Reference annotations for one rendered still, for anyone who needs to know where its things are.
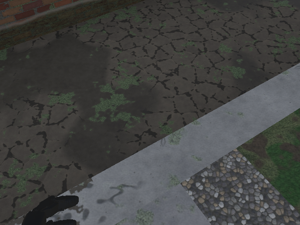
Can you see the robot left hand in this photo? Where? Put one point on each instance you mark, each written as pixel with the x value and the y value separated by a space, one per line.
pixel 49 207

